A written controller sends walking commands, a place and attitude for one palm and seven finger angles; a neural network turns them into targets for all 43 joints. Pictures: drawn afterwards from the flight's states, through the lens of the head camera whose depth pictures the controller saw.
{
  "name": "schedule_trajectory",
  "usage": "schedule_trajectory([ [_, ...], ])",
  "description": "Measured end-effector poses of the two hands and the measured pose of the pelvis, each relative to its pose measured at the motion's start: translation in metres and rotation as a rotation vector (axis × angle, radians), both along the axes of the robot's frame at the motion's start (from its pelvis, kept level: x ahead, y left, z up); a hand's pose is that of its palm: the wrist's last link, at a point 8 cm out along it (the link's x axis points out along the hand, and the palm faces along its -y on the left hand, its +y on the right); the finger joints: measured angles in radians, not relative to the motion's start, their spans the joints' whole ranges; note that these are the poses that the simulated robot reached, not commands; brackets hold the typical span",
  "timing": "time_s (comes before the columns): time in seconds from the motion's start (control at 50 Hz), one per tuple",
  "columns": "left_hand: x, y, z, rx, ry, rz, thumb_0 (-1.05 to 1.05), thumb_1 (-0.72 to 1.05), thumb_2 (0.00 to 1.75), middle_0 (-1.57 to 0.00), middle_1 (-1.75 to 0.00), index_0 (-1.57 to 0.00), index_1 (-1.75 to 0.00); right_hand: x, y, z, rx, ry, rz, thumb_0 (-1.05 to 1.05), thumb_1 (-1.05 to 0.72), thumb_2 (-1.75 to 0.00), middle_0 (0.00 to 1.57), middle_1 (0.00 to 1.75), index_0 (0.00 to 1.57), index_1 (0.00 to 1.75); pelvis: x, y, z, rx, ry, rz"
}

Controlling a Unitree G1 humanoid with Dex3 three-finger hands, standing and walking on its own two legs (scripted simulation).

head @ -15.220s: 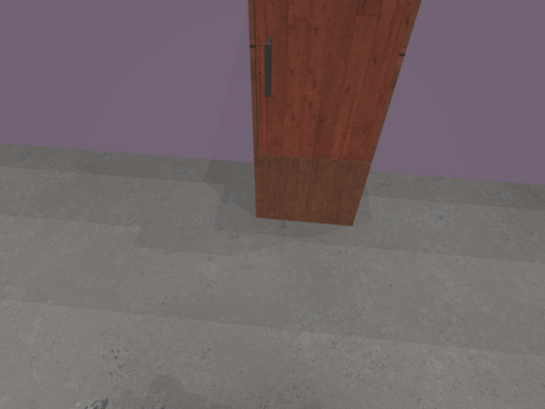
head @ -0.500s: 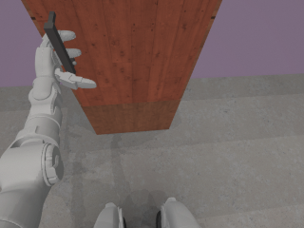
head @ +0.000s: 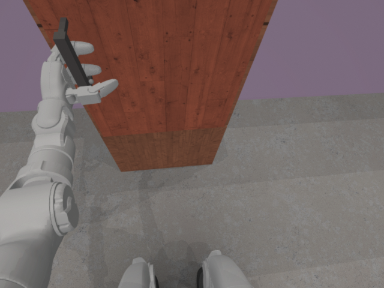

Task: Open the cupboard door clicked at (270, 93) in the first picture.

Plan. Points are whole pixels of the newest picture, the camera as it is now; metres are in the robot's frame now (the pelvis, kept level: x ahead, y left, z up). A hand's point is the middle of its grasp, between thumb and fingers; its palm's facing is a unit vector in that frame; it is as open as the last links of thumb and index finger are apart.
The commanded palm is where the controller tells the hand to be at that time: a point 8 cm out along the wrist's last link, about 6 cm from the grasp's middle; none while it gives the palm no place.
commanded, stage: close the thumb around the handle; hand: left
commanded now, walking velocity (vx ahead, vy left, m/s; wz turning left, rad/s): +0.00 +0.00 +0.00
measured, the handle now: (77, 62) +0.56 +0.19 +0.08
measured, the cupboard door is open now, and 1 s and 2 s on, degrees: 1 20 40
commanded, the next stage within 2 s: pull the door open along its arc in 0.32 s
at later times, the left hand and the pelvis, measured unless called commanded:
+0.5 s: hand (91, 81) +0.52 +0.16 +0.08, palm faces +0.01 -1.00 +0.00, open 5.3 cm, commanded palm +0.48 +0.21 +0.08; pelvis +0.00 +0.01 +0.00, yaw -1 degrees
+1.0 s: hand (112, 132) +0.40 +0.11 +0.08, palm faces +0.29 -0.95 +0.07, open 5.4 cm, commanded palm +0.34 +0.15 +0.08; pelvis +0.01 +0.00 +0.02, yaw +0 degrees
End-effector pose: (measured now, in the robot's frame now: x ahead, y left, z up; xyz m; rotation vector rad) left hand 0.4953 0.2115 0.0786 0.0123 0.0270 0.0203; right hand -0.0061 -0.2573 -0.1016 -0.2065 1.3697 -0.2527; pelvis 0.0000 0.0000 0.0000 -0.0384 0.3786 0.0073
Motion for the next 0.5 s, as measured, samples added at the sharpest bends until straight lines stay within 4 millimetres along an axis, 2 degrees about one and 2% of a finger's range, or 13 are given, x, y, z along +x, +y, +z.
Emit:
schedule_trajectory([
  [0.18,0.000,0.001,0.000,-0.005,-0.002,-0.005,0.01,0.58,0.76,-0.37,-1.31,-0.38,-1.32,-0.005,0.002,0.000,-0.004,0.005,-0.008,0.00,-0.90,-0.90,0.20,0.30,0.20,0.30,-0.001,0.002,-0.001,-0.001,0.001,-0.004],
  [0.26,0.001,0.003,-0.001,-0.011,0.000,-0.001,0.01,0.74,0.83,-0.38,-1.33,-0.39,-1.33,-0.007,0.002,0.001,-0.010,0.006,-0.009,0.00,-0.90,-0.90,0.20,0.30,0.20,0.30,-0.003,0.004,-0.001,-0.002,0.003,-0.005],
  [0.34,0.002,0.002,-0.001,-0.004,-0.001,-0.020,0.01,0.80,0.85,-0.39,-1.34,-0.40,-1.34,-0.010,0.003,0.002,-0.017,0.007,-0.009,0.00,-0.90,-0.90,0.20,0.30,0.20,0.30,-0.004,0.005,-0.002,-0.004,0.005,-0.005],
  [0.5,0.001,0.001,-0.002,-0.010,-0.004,-0.007,0.01,0.80,0.86,-0.38,-1.34,-0.39,-1.35,-0.013,0.006,0.001,-0.015,0.010,-0.012,0.00,-0.90,-0.90,0.20,0.30,0.20,0.30,-0.005,0.008,-0.002,-0.004,0.005,-0.008],
])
